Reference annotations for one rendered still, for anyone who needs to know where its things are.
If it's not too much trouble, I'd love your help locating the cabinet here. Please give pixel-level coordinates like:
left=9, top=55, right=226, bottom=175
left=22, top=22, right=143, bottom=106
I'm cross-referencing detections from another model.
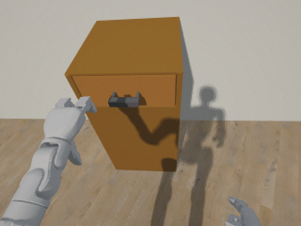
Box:
left=64, top=17, right=183, bottom=172

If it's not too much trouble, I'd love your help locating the drawer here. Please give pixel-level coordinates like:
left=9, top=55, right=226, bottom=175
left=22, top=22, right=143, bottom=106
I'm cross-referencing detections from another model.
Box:
left=72, top=74, right=176, bottom=106

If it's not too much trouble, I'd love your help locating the handle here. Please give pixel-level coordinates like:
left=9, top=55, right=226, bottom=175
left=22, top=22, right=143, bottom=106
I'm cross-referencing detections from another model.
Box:
left=108, top=91, right=140, bottom=107

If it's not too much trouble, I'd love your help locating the left robot forearm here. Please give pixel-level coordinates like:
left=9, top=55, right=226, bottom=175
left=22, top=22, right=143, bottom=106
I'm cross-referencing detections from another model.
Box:
left=0, top=137, right=71, bottom=226

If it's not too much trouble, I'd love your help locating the robot right hand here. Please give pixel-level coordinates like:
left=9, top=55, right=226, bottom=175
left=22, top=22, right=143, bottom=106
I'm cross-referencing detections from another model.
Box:
left=225, top=197, right=261, bottom=226

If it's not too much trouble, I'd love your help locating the robot left hand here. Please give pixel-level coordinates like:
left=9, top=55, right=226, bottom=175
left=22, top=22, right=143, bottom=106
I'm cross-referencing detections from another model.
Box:
left=43, top=96, right=97, bottom=166

